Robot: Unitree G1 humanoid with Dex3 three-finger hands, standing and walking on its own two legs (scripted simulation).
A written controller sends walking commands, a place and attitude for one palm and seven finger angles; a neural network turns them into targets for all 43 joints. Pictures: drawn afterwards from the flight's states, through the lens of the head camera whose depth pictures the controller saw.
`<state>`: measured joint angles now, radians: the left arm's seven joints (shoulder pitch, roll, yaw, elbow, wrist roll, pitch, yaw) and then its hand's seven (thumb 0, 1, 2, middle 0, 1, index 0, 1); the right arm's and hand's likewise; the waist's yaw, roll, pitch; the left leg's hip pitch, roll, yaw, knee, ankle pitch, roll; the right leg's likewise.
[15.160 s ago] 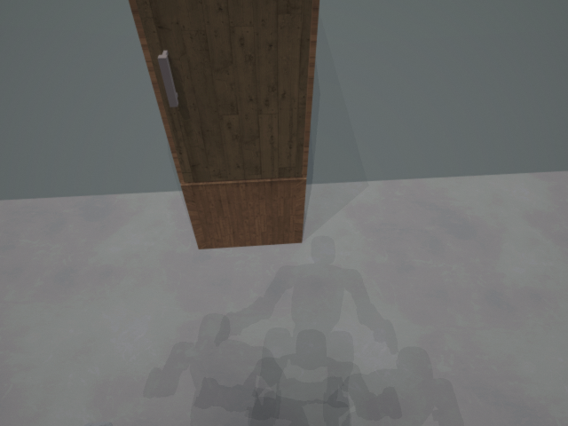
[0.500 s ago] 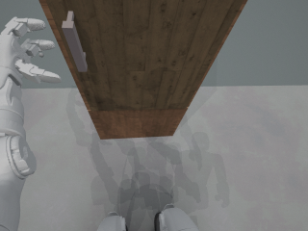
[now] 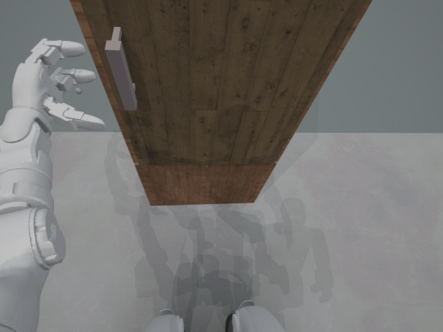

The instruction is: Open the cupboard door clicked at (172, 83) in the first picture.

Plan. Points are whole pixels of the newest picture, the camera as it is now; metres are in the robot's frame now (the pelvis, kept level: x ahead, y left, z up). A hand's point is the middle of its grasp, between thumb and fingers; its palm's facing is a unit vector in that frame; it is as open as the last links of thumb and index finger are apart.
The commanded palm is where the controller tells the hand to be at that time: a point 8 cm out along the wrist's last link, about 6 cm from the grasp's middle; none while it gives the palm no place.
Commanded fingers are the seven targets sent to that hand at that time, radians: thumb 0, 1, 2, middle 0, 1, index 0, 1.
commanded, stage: move the hooked fingers beside the handle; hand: left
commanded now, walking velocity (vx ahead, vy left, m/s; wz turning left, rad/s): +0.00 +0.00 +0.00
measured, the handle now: (124, 71) +0.55 +0.14 +0.10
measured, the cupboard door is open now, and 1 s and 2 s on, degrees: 0 0 0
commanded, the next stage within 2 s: slide the fingers in behind the handle in 0.28 s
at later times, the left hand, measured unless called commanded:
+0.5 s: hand (79, 90) +0.50 +0.20 +0.10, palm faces -0.03 -1.00 +0.00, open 14.0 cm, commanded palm +0.49 +0.24 +0.09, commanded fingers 0.00 -0.50 0.30 -0.30 -1.20 -0.30 -1.20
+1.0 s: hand (94, 90) +0.51 +0.18 +0.10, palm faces -0.01 -1.00 +0.00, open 14.0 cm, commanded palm +0.49 +0.21 +0.09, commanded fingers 0.00 -0.50 0.30 -0.30 -1.20 -0.30 -1.20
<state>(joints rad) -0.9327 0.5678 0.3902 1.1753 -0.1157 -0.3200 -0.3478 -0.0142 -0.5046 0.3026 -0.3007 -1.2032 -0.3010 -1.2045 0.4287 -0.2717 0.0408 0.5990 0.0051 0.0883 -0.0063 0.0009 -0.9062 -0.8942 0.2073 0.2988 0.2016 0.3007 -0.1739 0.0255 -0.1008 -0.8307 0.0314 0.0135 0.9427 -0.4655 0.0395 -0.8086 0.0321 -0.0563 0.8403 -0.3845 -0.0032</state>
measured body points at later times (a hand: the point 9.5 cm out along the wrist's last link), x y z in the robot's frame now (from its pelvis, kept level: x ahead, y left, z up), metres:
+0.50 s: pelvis -0.01 -0.01 +0.00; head +0.11 +0.01 +0.43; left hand +0.50 +0.26 +0.10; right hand -0.03 -0.28 -0.10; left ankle -0.02 +0.09 -0.69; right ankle +0.00 -0.12 -0.69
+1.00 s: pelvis -0.01 -0.01 +0.00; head +0.11 +0.01 +0.43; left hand +0.50 +0.23 +0.10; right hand -0.01 -0.27 -0.11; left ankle -0.02 +0.09 -0.69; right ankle +0.00 -0.12 -0.69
